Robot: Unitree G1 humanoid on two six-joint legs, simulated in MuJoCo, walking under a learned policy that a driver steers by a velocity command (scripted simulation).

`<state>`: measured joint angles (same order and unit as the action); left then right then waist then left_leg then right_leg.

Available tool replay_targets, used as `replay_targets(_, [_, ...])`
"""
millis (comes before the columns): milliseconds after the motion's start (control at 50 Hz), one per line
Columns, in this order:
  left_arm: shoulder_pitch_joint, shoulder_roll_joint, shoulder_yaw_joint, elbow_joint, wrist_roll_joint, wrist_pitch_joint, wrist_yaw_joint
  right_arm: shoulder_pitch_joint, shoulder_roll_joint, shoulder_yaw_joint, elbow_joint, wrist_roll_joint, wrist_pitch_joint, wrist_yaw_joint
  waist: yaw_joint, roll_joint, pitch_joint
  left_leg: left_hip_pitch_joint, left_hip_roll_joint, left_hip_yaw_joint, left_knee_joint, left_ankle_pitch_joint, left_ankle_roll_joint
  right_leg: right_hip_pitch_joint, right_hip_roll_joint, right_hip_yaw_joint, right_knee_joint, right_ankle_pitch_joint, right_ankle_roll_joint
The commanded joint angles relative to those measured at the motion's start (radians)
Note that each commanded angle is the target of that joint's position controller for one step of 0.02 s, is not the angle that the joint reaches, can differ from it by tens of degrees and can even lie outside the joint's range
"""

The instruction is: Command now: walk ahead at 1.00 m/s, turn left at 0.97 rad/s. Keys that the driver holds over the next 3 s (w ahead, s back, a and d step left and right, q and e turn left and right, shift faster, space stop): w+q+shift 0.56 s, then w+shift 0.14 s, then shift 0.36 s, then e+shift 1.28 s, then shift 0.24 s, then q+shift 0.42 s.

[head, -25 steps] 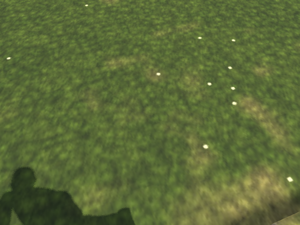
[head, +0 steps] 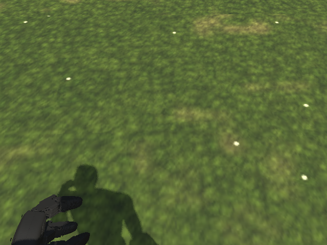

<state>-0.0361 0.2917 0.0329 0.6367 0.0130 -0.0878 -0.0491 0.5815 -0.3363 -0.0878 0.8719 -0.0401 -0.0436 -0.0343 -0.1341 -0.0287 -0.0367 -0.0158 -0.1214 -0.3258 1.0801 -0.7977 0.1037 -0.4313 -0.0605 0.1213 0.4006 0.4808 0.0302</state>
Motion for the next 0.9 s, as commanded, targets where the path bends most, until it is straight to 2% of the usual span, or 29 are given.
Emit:
replay_targets(20, [0.611, 0.166, 0.090, 0.227, 0.016, 0.014, 0.035, -0.273, -0.026, -0.011, -0.101, 0.012, 0.014, -0.022, 0.337, -0.053, 0.011, -0.496, -0.086, 0.071, 0.726, 0.034, 0.025, 0.704, -0.149, 0.058, -0.225, 0.209, 0.000])
replay_targets(40, [0.629, 0.165, 0.074, 0.238, 0.044, 0.011, 0.020, -0.275, 0.039, 0.014, -0.134, 0.022, 0.011, -0.014, 0.300, -0.058, -0.001, -0.634, -0.048, 0.042, 0.849, 0.011, 0.037, 0.755, -0.155, 0.027, 0.023, 0.217, 0.066])
replay_targets(60, [0.496, 0.134, 0.055, 0.206, 0.077, -0.013, 0.008, 0.002, 0.065, 0.026, -0.166, 0.087, 0.007, -0.012, 0.056, -0.294, -0.103, -0.925, 0.060, 0.139, 0.773, 0.096, 0.013, 0.998, -0.295, 0.086, 0.347, 0.592, 0.093])
replay_targets(80, [0.505, 0.108, 0.072, 0.210, 0.071, -0.005, 0.009, -0.008, 0.068, 0.036, -0.112, 0.060, 0.015, -0.019, 0.128, -0.312, -0.185, -1.058, 0.109, 0.217, 0.877, 0.171, 0.023, 1.012, -0.318, 0.168, 0.324, 0.277, 0.029])
replay_targets(100, [0.527, 0.235, 0.113, 0.222, 0.049, -0.011, 0.028, -0.039, 0.094, 0.057, -0.148, 0.014, 0.018, -0.002, 0.130, -0.475, -0.261, -1.125, 0.126, 0.272, 1.050, 0.230, 0.027, 0.882, -0.451, 0.473, 0.101, -0.595, -0.170])
replay_targets(120, [0.418, 0.092, 0.070, 0.194, 0.033, -0.022, 0.029, -0.300, -0.003, 0.029, -0.185, -0.025, 0.015, 0.015, 0.161, -0.223, -0.100, -1.073, 0.216, 0.237, 0.785, 0.433, 0.030, 0.583, -0.381, 0.432, -0.105, -1.097, -0.133])
replay_targets(140, [0.404, 0.079, 0.053, 0.217, 0.031, -0.049, 0.033, -0.450, -0.047, 0.021, -0.241, -0.025, 0.020, 0.045, 0.178, -0.217, 0.076, -1.080, 0.254, 0.208, 0.693, 0.499, 0.014, 0.391, -0.438, 0.456, -0.109, -0.937, -0.154])
replay_targets(160, [0.374, 0.031, 0.034, 0.261, 0.028, -0.061, 0.043, -0.520, -0.032, 0.031, -0.264, 0.000, 0.029, 0.080, 0.120, -0.084, 0.224, -0.963, 0.270, 0.175, 0.445, 0.602, -0.025, 0.168, -0.344, 0.283, -0.171, -0.783, -0.108])
replay_targets(180, [0.354, -0.005, 0.021, 0.267, 0.022, -0.066, 0.050, -0.533, -0.020, 0.034, -0.267, 0.001, 0.034, 0.103, 0.100, -0.049, 0.254, -0.791, 0.261, 0.160, 0.251, 0.684, -0.040, 0.028, -0.258, 0.103, -0.205, -0.689, -0.069])
replay_targets(220, [0.306, 0.039, 0.029, 0.267, 0.010, -0.070, 0.056, -0.483, 0.015, 0.046, -0.268, -0.006, 0.052, 0.117, 0.034, -0.163, 0.192, -0.698, 0.245, 0.212, 0.172, 0.817, -0.038, 0.022, -0.243, -0.008, -0.195, -0.492, -0.058])
replay_targets(280, [0.456, 0.030, 0.029, 0.293, -0.001, -0.047, 0.049, -0.645, 0.040, 0.067, -0.284, 0.013, 0.056, 0.113, 0.131, -0.027, 0.167, -0.769, 0.204, 0.384, 0.011, 0.749, 0.025, 0.301, -0.190, -0.208, -0.237, -0.170, -0.007])
replay_targets(340, [0.554, 0.060, 0.026, 0.309, 0.017, -0.009, 0.073, -0.738, 0.058, 0.083, -0.312, 0.012, 0.037, 0.115, 0.146, -0.030, 0.168, -0.608, 0.098, 0.544, -0.237, 0.680, 0.089, 0.419, -0.152, -0.355, -0.114, 0.340, 0.027])
replay_targets(360, [0.565, 0.100, 0.034, 0.300, 0.023, 0.003, 0.088, -0.695, 0.037, 0.076, -0.295, 0.010, 0.038, 0.116, 0.117, -0.053, 0.115, -0.509, 0.050, 0.565, -0.269, 0.645, 0.100, 0.449, -0.163, -0.369, -0.019, 0.477, 0.027])
replay_targets(400, [0.514, 0.187, 0.051, 0.268, 0.030, 0.021, 0.104, -0.351, -0.040, 0.039, -0.200, 0.005, 0.042, 0.105, -0.059, -0.064, -0.055, -0.117, 0.003, 0.510, -0.313, 0.580, 0.155, 0.355, -0.223, -0.347, 0.423, 0.617, 0.005])
replay_targets(420, [0.451, 0.194, 0.057, 0.239, 0.028, 0.027, 0.090, -0.142, -0.097, 0.003, -0.127, 0.015, 0.038, 0.083, -0.148, -0.005, -0.153, 0.197, 0.025, 0.406, -0.423, 0.613, 0.206, 0.153, -0.181, -0.350, 0.784, 0.215, -0.006])
replay_targets(440, [0.386, 0.102, 0.044, 0.201, 0.043, 0.026, 0.064, -0.207, -0.152, -0.031, -0.119, 0.059, 0.051, 0.059, -0.086, 0.194, -0.107, 0.342, 0.140, 0.190, -0.463, 0.520, 0.247, -0.184, 0.027, -0.345, 1.167, -0.877, -0.011])
replay_targets(460, [0.409, 0.067, 0.027, 0.052, 0.022, -0.003, 0.056, -0.247, -0.261, -0.034, -0.172, 0.014, 0.054, 0.056, 0.032, 0.238, -0.234, 0.526, 0.356, -0.285, -0.562, 0.578, 0.401, -0.475, 0.037, -0.168, 1.338, -1.007, 0.004])
replay_targets(480, [0.294, 0.112, 0.027, 0.016, 0.014, -0.030, 0.050, -0.167, -0.225, -0.040, -0.171, 0.003, 0.062, 0.036, -0.033, 0.090, -0.218, 0.472, 0.397, -0.420, -0.747, 0.407, 0.399, -0.539, 0.021, -0.051, 1.252, -0.929, 0.003])
replay_targets(500, [0.287, 0.113, 0.024, 0.021, 0.013, -0.035, 0.049, -0.206, -0.162, -0.028, -0.139, 0.008, 0.052, 0.029, 0.030, 0.012, -0.011, 0.280, 0.384, -0.375, -0.830, 0.414, 0.357, -0.548, -0.018, -0.056, 1.110, -0.890, -0.002])
replay_targets(540, [0.315, 0.094, 0.019, 0.044, 0.050, 0.000, 0.052, -0.303, -0.120, -0.013, -0.148, 0.016, 0.017, 0.013, 0.154, -0.028, 0.104, -0.011, 0.270, -0.192, -0.838, 0.600, 0.296, -0.381, -0.062, -0.053, 0.951, -0.907, 0.019])
replay_targets(600, [0.281, 0.064, 0.010, 0.019, 0.062, 0.047, 0.038, -0.333, -0.094, 0.003, -0.147, 0.030, -0.033, 0.020, 0.205, -0.024, 0.140, -0.277, 0.164, -0.037, -0.888, 0.704, 0.268, -0.217, -0.082, -0.102, 0.712, -0.861, 0.054])
replay_targets(680, [0.100, 0.003, -0.016, -0.045, 0.027, 0.029, 0.014, -0.259, -0.088, -0.002, -0.112, 0.046, -0.066, 0.043, 0.133, 0.018, 0.137, -0.364, 0.109, 0.066, -0.948, 0.917, 0.184, 0.006, -0.046, -0.147, 0.324, -0.390, 0.007])
replay_targets(760, [0.047, 0.036, -0.007, -0.057, 0.029, 0.019, 0.024, -0.134, -0.113, -0.003, -0.051, 0.050, -0.063, 0.038, 0.065, 0.033, 0.112, -0.034, 0.169, 0.073, -0.824, 1.424, 0.108, 0.018, 0.056, -0.197, 0.139, -0.359, -0.067])
replay_targets(800, [0.240, 0.099, 0.019, -0.006, 0.035, 0.000, 0.043, -0.144, -0.157, -0.010, -0.040, 0.032, -0.057, 0.023, 0.164, 0.080, -0.009, 0.064, 0.181, 0.064, -0.559, 1.646, 0.039, 0.194, 0.109, -0.173, 0.097, -0.405, -0.094])
replay_targets(820, [0.404, 0.126, 0.029, 0.042, 0.034, -0.009, 0.054, -0.198, -0.156, -0.010, -0.050, 0.032, -0.055, 0.019, 0.264, 0.084, -0.074, 0.000, 0.144, 0.089, -0.349, 1.543, 0.010, 0.372, 0.055, -0.145, 0.035, -0.284, -0.107])
replay_targets(840, [0.549, 0.201, 0.043, 0.071, 0.046, -0.013, 0.068, -0.197, -0.078, 0.007, -0.080, 0.035, -0.057, 0.016, 0.304, -0.006, -0.200, -0.167, 0.066, 0.149, -0.029, 1.087, -0.016, 0.618, -0.140, -0.012, 0.158, 0.082, -0.133])
replay_targets(860, [0.576, 0.260, 0.061, 0.101, 0.055, -0.013, 0.046, 0.014, 0.027, 0.026, -0.079, 0.112, -0.047, 0.010, 0.201, -0.340, -0.420, -0.496, -0.099, 0.189, 0.404, 0.176, -0.076, 0.954, -0.475, 0.420, 0.207, 0.570, -0.350])
replay_targets(880, [0.536, 0.190, 0.057, 0.063, 0.019, 0.003, 0.033, -0.065, -0.071, 0.019, -0.064, 0.059, -0.038, -0.003, 0.235, -0.112, -0.468, -0.512, -0.038, 0.140, 0.409, 0.280, -0.055, 0.879, -0.390, 0.405, 0.169, 0.478, -0.313])
replay_targets(900, [0.440, 0.114, 0.034, 0.065, 0.010, -0.001, 0.033, -0.176, -0.064, 0.019, -0.081, 0.062, -0.040, 0.004, 0.219, -0.084, -0.301, -0.562, 0.007, 0.131, 0.330, 0.337, -0.061, 0.744, -0.334, 0.265, 0.111, 0.348, -0.280])
